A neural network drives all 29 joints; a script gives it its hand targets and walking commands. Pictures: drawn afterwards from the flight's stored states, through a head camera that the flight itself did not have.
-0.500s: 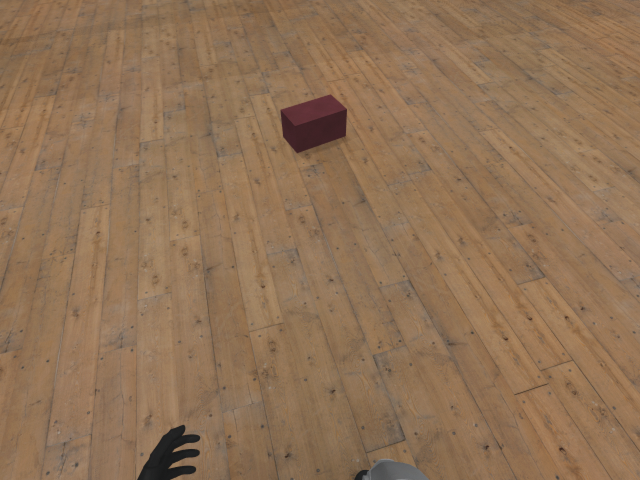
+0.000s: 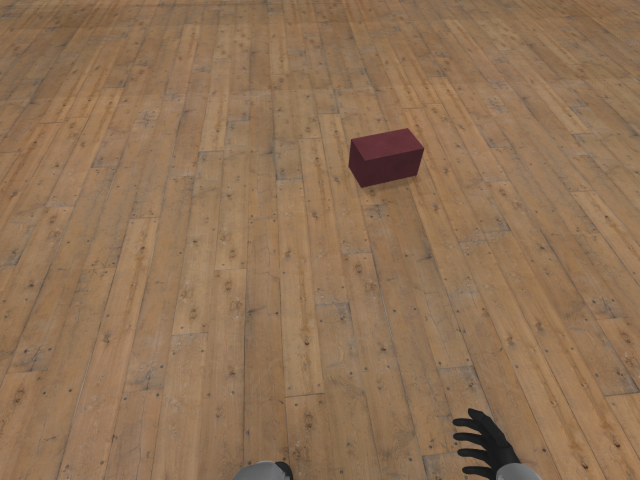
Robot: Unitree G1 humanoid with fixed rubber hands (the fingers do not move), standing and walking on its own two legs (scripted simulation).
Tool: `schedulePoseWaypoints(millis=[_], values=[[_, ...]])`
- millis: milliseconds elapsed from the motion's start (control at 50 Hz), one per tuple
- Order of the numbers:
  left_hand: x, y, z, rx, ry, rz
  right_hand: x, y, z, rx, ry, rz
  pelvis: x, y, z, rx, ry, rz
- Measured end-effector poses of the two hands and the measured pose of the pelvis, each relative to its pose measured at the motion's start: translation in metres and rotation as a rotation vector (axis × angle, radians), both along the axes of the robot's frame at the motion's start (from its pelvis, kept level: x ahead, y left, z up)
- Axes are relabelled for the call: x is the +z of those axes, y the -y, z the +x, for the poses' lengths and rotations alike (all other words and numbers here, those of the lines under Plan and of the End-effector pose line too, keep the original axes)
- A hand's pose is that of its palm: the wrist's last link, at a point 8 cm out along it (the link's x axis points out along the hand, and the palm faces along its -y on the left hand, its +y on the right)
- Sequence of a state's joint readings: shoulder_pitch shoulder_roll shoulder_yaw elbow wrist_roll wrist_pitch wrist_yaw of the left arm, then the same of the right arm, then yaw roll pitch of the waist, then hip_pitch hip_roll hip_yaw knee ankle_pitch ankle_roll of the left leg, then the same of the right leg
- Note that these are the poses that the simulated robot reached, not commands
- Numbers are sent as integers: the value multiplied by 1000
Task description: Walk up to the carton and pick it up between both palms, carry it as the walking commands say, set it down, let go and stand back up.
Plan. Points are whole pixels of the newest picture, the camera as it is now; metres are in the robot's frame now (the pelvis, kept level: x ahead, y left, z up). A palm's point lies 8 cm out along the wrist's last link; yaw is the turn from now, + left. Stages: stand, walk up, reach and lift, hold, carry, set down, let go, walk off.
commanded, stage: walk up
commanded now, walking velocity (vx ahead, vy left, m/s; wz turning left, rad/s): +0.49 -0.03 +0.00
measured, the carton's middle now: (384, 157) +1.54 -0.19 -0.68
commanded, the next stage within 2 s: none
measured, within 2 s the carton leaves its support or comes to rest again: neither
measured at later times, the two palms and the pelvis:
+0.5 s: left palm (229, 321) +0.36 +0.20 -0.12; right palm out of the picture +0.14 -0.26 -0.10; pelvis +0.24 -0.03 +0.02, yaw +0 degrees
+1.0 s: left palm (241, 306) +0.39 +0.18 -0.12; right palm (479, 205) +0.65 -0.27 -0.09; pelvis +0.49 -0.04 +0.02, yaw -1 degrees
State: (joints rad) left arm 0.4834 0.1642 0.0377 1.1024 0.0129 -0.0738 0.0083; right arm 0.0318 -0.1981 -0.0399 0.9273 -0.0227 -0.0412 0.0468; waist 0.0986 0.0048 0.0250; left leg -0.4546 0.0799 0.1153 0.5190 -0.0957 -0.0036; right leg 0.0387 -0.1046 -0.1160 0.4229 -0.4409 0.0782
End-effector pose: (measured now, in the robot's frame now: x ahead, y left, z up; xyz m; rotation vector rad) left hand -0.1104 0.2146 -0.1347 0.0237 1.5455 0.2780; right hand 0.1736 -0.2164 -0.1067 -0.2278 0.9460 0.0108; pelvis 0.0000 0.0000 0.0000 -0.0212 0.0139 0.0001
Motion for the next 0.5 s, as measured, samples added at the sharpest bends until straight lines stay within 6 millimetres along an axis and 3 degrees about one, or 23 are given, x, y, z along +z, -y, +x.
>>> schedulePoseWaypoints(millis=[60,160,240,300,380,500], values=[[-8,-26,66,-53,53,-1,-1,-8,5,-26,-21,-34,1,-13,26,15,16,-1],[1,-55,186,-166,208,7,9,9,-45,-182,-218,-99,18,-22,74,7,27,-12],[8,-61,264,-205,290,1,18,18,-80,-264,-362,-134,25,-23,110,14,35,-19],[11,-55,312,-223,329,-11,22,21,-92,-306,-437,-139,26,-19,138,12,33,-14],[11,-33,370,-258,346,-48,22,26,-80,-349,-479,-129,26,-7,177,-12,22,-7],[13,19,475,-317,430,-70,9,45,-31,-359,-520,-86,18,25,242,-3,-6,-2]])
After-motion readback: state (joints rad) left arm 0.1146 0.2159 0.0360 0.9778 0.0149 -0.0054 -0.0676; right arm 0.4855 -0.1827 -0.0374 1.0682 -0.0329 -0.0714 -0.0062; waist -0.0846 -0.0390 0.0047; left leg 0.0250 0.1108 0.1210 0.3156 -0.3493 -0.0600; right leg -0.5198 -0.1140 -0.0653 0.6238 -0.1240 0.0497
